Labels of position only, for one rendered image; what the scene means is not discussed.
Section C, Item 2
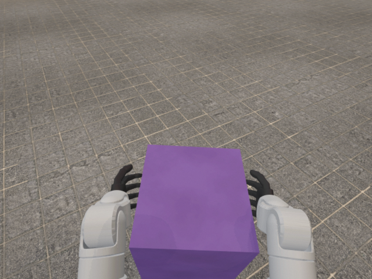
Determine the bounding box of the right robot hand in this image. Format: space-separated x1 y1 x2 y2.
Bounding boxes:
246 170 274 217

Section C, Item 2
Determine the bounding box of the carton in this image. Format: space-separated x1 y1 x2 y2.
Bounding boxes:
129 144 260 279

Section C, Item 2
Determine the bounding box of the right robot forearm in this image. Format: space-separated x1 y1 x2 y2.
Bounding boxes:
256 195 317 279

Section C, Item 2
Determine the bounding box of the left robot forearm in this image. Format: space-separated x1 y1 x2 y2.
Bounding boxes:
77 190 131 279

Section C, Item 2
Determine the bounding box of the left robot hand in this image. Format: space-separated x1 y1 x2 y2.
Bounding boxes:
110 164 142 209

